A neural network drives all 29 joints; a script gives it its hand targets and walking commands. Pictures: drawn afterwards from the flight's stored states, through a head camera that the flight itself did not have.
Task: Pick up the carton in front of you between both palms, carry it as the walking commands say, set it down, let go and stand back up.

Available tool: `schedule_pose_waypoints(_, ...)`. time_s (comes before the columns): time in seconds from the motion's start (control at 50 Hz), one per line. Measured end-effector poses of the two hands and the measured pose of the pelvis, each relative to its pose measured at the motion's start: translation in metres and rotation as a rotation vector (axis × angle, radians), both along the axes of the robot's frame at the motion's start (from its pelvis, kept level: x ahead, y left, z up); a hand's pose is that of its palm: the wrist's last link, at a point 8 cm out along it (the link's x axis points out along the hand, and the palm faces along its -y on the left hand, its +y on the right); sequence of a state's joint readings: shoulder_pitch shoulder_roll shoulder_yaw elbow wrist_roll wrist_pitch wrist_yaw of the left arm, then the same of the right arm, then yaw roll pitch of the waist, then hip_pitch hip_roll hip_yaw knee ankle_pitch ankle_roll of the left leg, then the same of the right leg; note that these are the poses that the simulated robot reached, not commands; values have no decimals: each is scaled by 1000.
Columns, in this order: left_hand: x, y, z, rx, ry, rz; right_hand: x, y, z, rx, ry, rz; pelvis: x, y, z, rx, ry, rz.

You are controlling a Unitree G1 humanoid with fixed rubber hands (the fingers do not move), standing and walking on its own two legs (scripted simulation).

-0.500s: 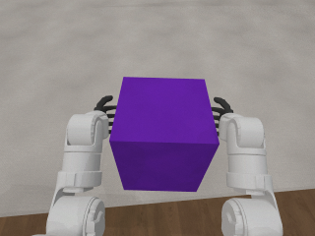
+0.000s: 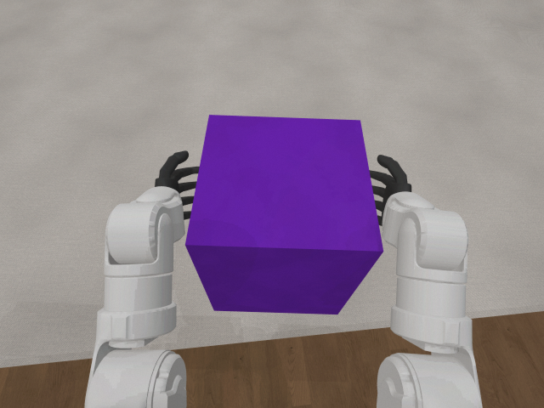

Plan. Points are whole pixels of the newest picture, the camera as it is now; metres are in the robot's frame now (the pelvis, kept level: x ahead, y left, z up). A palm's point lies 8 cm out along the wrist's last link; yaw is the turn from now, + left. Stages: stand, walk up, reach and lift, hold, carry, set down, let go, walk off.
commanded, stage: carry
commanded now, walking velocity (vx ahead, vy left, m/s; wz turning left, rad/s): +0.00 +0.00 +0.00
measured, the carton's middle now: (279, 224) +0.38 -0.01 +0.03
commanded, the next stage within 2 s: none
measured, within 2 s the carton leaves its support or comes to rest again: neither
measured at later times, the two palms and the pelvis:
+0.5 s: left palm (165, 214) +0.35 +0.15 +0.10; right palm (392, 218) +0.35 -0.15 +0.10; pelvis +0.00 +0.00 -0.02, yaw +0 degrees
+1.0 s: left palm (158, 239) +0.30 +0.14 +0.11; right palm (406, 242) +0.31 -0.16 +0.11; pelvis -0.04 +0.00 -0.01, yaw +0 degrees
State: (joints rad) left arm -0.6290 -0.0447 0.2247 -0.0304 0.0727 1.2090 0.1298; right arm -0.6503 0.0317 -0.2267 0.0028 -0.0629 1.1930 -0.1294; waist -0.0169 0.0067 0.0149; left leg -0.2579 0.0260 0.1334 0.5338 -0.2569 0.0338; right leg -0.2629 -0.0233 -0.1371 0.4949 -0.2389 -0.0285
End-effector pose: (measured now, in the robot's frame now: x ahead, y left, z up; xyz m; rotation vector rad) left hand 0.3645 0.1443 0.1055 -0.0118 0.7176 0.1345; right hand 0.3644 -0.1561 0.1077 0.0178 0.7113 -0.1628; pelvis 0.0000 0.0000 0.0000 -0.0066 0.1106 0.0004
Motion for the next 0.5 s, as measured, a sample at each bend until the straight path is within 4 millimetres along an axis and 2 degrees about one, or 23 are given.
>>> schedule_pose_waypoints(0.1, 2, 1, 3, 5, -4, 6, 4, 1, 2, -4, -4, 13, 3, -1, -1, -3, -2, -6)
schedule_pose_waypoints(0.18, 2, 6, -3, -3, -2, -5, 4, 6, 1, -16, -2, 7, 6, 3, -7, -3, -11, -6)
schedule_pose_waypoints(0.34, -5, 8, -7, 16, 10, 6, -2, 8, -11, -11, 10, 29, 5, 1, -16, -2, -38, 3)
schedule_pose_waypoints(0.5, -15, 3, -5, 25, 12, -8, -13, 3, -7, -21, 12, 32, -2, -1, -19, 1, -52, 5)
